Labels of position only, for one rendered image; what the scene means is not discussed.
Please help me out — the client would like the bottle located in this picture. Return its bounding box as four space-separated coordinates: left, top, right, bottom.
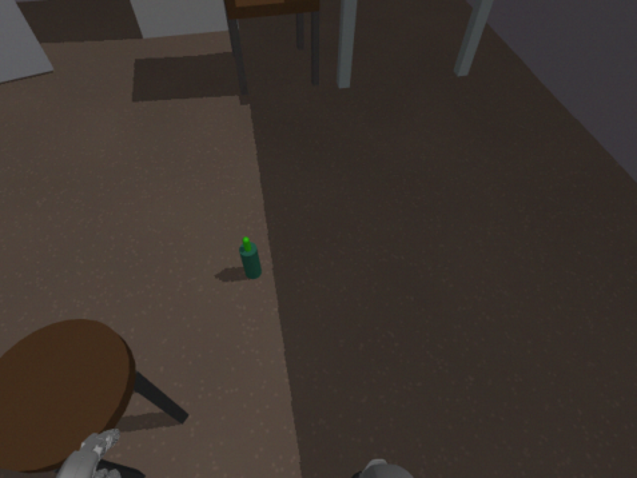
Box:
239 237 262 279

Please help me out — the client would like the stool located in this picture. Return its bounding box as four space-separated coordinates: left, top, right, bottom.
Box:
0 319 189 478

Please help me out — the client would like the left robot hand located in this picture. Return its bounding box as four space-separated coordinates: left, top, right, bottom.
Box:
56 429 121 478

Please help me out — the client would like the chair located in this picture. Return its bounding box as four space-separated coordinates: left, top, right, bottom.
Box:
224 0 320 95

